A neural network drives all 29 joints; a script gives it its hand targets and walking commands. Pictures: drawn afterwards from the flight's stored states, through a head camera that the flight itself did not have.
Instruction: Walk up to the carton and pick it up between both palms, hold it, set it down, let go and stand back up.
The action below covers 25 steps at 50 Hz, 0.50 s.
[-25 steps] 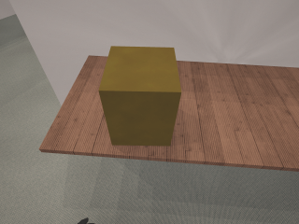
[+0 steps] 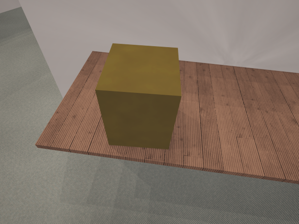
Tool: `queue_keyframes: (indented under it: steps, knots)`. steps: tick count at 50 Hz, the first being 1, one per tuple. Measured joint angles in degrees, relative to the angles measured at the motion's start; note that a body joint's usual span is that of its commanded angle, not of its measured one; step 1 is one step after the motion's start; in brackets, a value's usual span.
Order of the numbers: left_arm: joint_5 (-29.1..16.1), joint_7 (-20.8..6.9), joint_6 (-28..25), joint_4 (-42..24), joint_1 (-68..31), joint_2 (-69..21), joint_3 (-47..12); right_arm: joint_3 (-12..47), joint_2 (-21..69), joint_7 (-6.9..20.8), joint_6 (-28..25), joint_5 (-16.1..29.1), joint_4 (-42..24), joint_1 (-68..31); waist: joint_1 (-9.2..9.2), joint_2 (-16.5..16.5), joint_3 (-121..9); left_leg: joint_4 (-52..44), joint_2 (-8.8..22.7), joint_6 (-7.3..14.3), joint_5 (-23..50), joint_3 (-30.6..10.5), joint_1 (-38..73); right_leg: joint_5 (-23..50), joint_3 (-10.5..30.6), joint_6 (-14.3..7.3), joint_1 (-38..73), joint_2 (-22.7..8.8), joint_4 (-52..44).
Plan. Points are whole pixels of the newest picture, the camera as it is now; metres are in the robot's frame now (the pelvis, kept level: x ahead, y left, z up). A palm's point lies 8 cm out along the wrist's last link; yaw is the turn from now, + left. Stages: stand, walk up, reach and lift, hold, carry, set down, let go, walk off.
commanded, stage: walk up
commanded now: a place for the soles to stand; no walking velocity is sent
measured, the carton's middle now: (141, 98) +0.46 +0.04 +0.05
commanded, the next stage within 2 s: reach and lift in 0.52 s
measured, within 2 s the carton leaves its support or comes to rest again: neither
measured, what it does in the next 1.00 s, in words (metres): shifts its weight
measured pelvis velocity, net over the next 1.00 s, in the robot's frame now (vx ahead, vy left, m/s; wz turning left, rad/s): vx -0.07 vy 0.01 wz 0.00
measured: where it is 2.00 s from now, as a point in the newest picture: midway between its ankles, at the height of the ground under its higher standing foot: outside the picture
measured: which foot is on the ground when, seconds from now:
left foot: down 0.00-1.00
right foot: down 0.00-1.00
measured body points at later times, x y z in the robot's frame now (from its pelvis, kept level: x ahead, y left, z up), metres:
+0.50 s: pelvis +0.00 -0.01 +0.00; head +0.00 +0.00 +0.45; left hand +0.05 +0.22 -0.14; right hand +0.07 -0.22 -0.14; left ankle -0.05 +0.14 -0.73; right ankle -0.06 -0.07 -0.73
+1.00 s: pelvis -0.07 +0.01 +0.01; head -0.06 +0.04 +0.46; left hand +0.11 +0.22 -0.11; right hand +0.10 -0.20 -0.09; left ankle -0.05 +0.15 -0.73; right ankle -0.06 -0.07 -0.73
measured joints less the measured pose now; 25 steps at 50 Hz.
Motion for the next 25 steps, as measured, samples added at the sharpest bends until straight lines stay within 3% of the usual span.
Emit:
queue_keyframes:
  steps: [25]
  knots:
    - [-0.18,0.18,-0.06,0.42,0.11,0.38,-0.49,0.23,-0.11,-0.32,0.31,-0.17,2.57,0.94,-0.29,-0.17,-0.35,0.1,0.14,-0.54,-0.04,-1.62,0.39,-0.1,-1.08,-0.48,1.3,0.33,-0.75]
